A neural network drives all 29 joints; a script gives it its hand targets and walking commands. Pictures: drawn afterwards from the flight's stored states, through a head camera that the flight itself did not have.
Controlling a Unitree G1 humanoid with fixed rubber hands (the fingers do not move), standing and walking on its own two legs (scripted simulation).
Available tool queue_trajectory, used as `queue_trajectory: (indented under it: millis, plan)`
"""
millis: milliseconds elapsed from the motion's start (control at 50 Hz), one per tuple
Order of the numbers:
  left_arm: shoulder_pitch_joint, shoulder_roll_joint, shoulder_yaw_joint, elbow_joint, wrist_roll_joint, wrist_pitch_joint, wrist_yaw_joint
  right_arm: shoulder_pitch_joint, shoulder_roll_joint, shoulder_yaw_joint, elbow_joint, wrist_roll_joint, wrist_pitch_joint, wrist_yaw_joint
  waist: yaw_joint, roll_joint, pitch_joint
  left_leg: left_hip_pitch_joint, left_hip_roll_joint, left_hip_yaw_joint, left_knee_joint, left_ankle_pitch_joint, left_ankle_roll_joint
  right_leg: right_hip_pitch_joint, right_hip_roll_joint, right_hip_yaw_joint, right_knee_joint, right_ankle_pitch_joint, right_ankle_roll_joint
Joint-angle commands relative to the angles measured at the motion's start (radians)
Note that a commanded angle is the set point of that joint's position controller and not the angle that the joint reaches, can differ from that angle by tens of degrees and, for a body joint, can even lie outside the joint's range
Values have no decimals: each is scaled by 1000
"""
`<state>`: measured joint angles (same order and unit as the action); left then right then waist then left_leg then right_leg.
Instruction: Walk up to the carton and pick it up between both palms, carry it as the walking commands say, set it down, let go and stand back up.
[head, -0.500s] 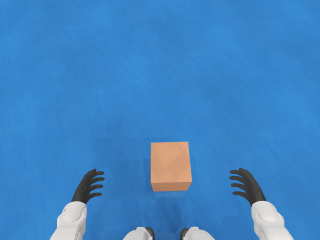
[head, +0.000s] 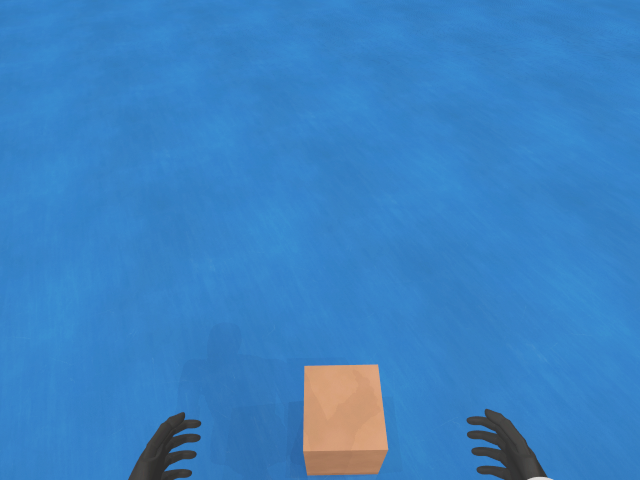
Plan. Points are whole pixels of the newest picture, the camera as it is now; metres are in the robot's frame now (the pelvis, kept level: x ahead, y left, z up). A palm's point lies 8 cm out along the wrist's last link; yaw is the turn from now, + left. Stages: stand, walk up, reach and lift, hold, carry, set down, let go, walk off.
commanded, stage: let go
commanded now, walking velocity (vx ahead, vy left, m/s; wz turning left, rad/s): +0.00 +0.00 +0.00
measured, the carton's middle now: (341, 421) +0.41 -0.03 -0.65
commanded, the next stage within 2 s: stand in 0.10 s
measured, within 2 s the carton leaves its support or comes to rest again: neither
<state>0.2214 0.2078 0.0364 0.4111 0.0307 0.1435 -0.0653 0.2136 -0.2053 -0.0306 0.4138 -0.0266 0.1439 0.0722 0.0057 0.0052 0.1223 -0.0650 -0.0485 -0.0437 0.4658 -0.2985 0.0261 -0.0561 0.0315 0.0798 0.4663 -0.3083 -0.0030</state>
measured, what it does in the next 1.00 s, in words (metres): shifts its weight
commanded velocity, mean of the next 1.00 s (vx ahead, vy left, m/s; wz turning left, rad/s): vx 0.00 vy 0.00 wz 0.00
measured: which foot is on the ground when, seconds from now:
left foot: down 0.00-1.00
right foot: down 0.00-1.00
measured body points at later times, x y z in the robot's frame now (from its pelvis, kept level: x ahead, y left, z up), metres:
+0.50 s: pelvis -0.01 -0.01 -0.01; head -0.12 -0.02 +0.43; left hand +0.10 +0.27 -0.08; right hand +0.12 -0.29 -0.08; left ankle -0.02 +0.10 -0.74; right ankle -0.03 -0.12 -0.74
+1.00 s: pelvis -0.09 -0.01 -0.01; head -0.17 -0.01 +0.43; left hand +0.00 +0.27 -0.11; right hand +0.00 -0.30 -0.11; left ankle -0.02 +0.10 -0.74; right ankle -0.03 -0.12 -0.74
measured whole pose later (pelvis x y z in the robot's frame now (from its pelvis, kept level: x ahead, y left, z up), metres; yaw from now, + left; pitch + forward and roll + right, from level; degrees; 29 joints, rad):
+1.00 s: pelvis -0.09 -0.01 -0.01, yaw +0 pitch -5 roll +0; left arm 0.38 0.30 0.07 0.73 0.03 -0.04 -0.01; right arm 0.36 -0.29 -0.08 0.78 -0.03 -0.04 0.01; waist 0.00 0.01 -0.11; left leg -0.27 -0.03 -0.06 0.59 -0.24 0.01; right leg -0.26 0.05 0.06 0.57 -0.23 -0.01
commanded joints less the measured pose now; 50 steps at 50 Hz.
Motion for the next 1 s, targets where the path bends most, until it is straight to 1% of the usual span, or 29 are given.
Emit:
queue_trajectory:
  millis: [0,60,80,100,120,140,160,220,260,300,340,400,420,440,480,500,560,600,620,700,720,760,780,800,820,880,900,920,980]
  plan:
    - [-10,102,56,-96,4,-45,17,-11,-115,-63,-119,-15,-26,-21,-6,-7,-166,132,8,7,-8,591,-41,-87,41,-67,-45,464,28]
    - [-34,106,42,-106,-2,-59,34,-20,-100,-40,-100,13,-15,-32,3,57,-191,151,14,-5,4,667,-40,-102,49,-49,-33,435,27]
    - [-22,97,45,-89,-5,-57,40,-26,-98,-45,-109,5,-12,-39,6,31,-213,142,16,-13,5,636,-42,-102,49,-59,-19,415,32]
    - [-12,207,78,68,-27,-97,54,-32,-212,-118,45,14,-82,-60,-8,43,-420,153,95,-1,111,678,5,-76,-50,-64,48,537,28]
    - [0,226,84,76,-7,-123,66,-59,-213,-106,41,6,-113,-65,13,-13,-447,91,82,-14,111,687,0,-14,-55,-46,73,599,25]
    - [11,218,83,89,-6,-138,71,-48,-196,-98,55,8,-140,-72,10,23,-455,92,73,2,119,669,-4,-25,-56,-41,79,630,15]
    - [13,201,84,106,-6,-154,79,-35,-168,-93,67,4,-160,-79,9,-12,-411,38,80,-11,114,589,0,-31,-68,-29,66,617,6]
    - [-28,178,79,120,3,-178,83,-12,-158,-84,129,6,-177,-83,-14,-46,-247,-50,83,-39,59,400,-13,-140,-64,14,17,440,-2]
    - [-28,178,80,148,2,-174,84,-23,-168,-90,151,-4,-182,-81,-9,13,-172,-94,79,-50,46,384,-14,-164,-73,17,9,401,1]
    - [-17,173,74,155,-6,-182,83,-21,-189,-97,162,-4,-187,-84,-10,-13,-147,-122,89,-78,15,345,-5,-175,-63,28,1,335,-3]
    - [-8,188,85,157,1,-191,83,-41,-200,-93,171,-5,-190,-82,13,31,-102,-155,81,-68,15,283,-15,-195,-60,27,-27,258,-1]
    - [-14,212,91,165,2,-203,83,-36,-185,-92,186,-3,-203,-79,-7,-49,-17,-203,80,-98,-28,166,-8,-239,-55,41,-60,165,-7]
    - [18,207,95,171,4,-205,79,-13,-208,-100,201,2,-202,-86,-1,0,-27,-189,79,-87,-22,125,-3,-247,-63,63,-81,130,-9]
    - [-16,222,93,167,1,-213,79,-29,-196,-93,201,3,-202,-83,-16,-14,-10,-209,80,-104,-44,79,-2,-244,-54,66,-88,83,-4]
    - [18,224,94,178,5,-216,78,-14,-213,-101,222,-3,-208,-82,0,22,-9,-212,80,-111,-49,55,1,-248,-64,62,-93,63,-12]
    - [16,215,87,182,-4,-212,72,-4,-204,-98,225,-3,-213,-84,-4,-20,-1,-216,83,-112,-46,66,15,-257,-62,62,-101,83,-10]
    - [28,249,102,182,-1,-221,71,-4,-208,-101,224,4,-217,-79,-4,2,-53,-203,78,-100,-38,31,2,-255,-72,90,-102,-7,-14]
    - [37,248,104,184,5,-220,69,43,-226,-106,249,9,-214,-84,-8,-38,-5,-217,74,-101,-39,-5,-6,-285,-71,88,-120,-73,-16]
    - [43,223,92,188,-2,-218,68,1,-218,-100,244,0,-220,-79,1,3,-36,-227,85,-120,-53,-58,-2,-280,-69,84,-114,-100,-18]
    - [49,262,94,196,-1,-213,71,30,-200,-93,268,0,-217,-70,-7,-1,-52,-201,87,-124,-41,-80,7,-319,-80,105,-114,-163,-28]
    - [28,249,88,195,1,-209,72,37,-206,-90,262,-4,-217,-73,-12,56,-45,-244,92,-126,-52,-89,5,-286,-83,94,-92,-131,-27]
    - [64,244,79,202,-1,-211,67,44,-238,-98,252,1,-212,-74,-6,-6,-34,-276,90,-130,-60,-150,3,-302,-74,105,-95,-187,-30]
    - [82,234,77,213,-2,-210,68,51,-228,-97,260,3,-211,-73,-4,39,-57,-256,99,-130,-62,-169,3,-306,-79,107,-92,-183,-25]
    - [83,239,74,217,-4,-209,62,62,-228,-92,270,2,-212,-71,-3,-6,-55,-253,98,-139,-58,-163,1,-314,-65,96,-82,-193,-24]
    - [66,246,79,202,1,-212,60,42,-235,-91,256,-1,-216,-69,2,25,-40,-290,106,-155,-68,-209,5,-308,-72,95,-84,-211,-28]
    - [62,270,81,210,-2,-210,60,59,-256,-93,252,-1,-214,-67,1,-13,-25,-311,103,-146,-71,-220,9,-333,-77,112,-76,-220,-34]
    - [53,251,75,208,1,-205,60,75,-250,-93,266,-3,-214,-71,-10,43,12,-333,109,-158,-86,-246,8,-332,-75,115,-63,-211,-38]
    - [82,226,69,216,-5,-205,53,68,-250,-91,269,-7,-207,-73,10,28,17,-364,110,-167,-87,-300,11,-334,-70,109,-85,-262,-31]
    - [98,260,72,228,1,-199,56,99,-267,-96,257,2,-200,-68,-8,20,19,-348,113,-165,-78,-298,17,-366,-71,115,-74,-259,-38]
